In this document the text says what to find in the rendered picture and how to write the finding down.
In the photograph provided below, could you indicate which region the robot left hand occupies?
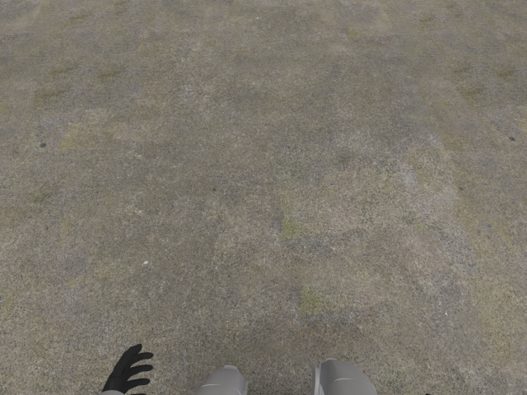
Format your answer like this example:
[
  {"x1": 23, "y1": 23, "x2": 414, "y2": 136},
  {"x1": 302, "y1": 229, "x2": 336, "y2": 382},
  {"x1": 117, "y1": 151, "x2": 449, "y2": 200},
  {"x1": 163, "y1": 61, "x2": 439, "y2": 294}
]
[{"x1": 102, "y1": 344, "x2": 153, "y2": 395}]

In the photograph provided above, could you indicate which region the robot right thigh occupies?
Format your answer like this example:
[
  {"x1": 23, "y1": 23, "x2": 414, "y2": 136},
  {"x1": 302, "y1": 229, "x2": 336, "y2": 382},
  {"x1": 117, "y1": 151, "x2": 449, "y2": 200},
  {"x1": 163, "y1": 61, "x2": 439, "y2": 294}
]
[{"x1": 312, "y1": 360, "x2": 378, "y2": 395}]

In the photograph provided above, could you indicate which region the robot left thigh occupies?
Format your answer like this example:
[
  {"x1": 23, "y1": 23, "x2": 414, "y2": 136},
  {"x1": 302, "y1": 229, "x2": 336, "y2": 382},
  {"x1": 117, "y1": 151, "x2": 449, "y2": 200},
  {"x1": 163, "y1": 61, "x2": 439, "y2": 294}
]
[{"x1": 194, "y1": 369, "x2": 248, "y2": 395}]

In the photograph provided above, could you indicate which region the robot thigh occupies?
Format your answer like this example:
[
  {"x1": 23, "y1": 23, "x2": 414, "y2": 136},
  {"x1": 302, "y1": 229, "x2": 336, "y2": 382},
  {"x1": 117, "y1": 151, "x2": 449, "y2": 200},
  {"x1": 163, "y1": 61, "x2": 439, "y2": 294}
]
[
  {"x1": 194, "y1": 369, "x2": 248, "y2": 395},
  {"x1": 312, "y1": 360, "x2": 378, "y2": 395}
]

